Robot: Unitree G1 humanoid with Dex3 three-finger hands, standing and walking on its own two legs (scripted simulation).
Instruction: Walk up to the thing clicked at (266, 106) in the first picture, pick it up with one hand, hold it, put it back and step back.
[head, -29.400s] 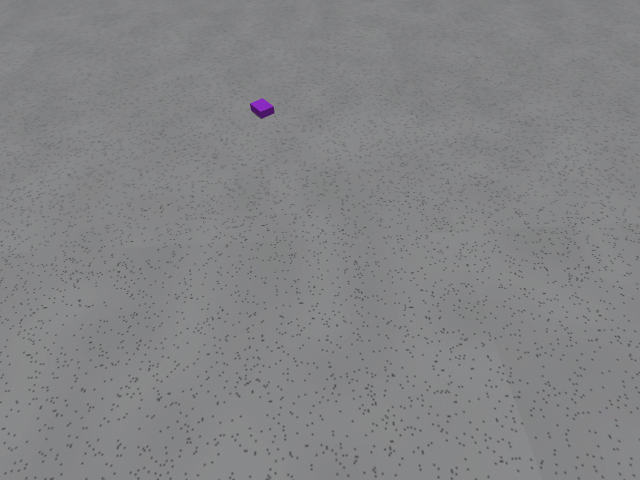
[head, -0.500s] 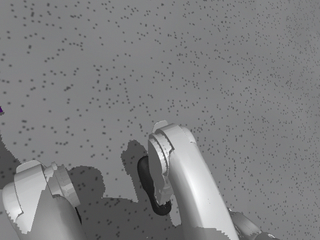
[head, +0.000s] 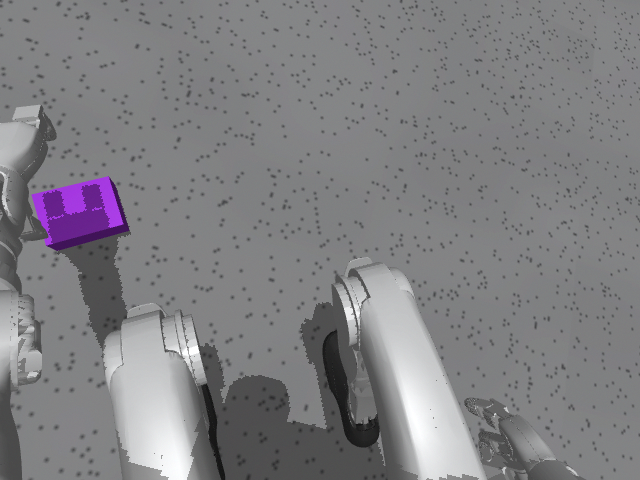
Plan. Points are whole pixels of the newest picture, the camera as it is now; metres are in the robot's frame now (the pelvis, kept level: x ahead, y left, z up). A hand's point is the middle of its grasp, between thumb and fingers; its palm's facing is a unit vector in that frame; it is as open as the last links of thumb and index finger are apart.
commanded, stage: withdraw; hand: left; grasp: from above
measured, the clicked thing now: (82, 213) +0.51 +0.29 -0.33
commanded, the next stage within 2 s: home in 0.14 s
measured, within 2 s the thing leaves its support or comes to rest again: neither
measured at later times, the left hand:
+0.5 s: hand (26, 186) +0.50 +0.30 -0.16, palm faces -0.34 -0.17 -0.92, open 12.0 cm
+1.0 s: hand out of the picture +0.31 +0.25 +0.06, palm faces -0.12 -0.83 -0.55, open 7.4 cm
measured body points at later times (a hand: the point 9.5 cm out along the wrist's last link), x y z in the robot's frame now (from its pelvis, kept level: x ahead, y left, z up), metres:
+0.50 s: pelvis +0.02 +0.00 -0.01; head +0.25 +0.07 +0.36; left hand +0.51 +0.31 -0.11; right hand +0.06 -0.26 -0.12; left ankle +0.09 +0.13 -0.32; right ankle +0.12 -0.14 -0.32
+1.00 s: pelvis +0.02 +0.00 +0.17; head +0.17 +0.05 +0.59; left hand +0.32 +0.30 +0.10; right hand +0.25 -0.23 +0.07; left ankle +0.09 +0.13 -0.32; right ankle +0.11 -0.14 -0.32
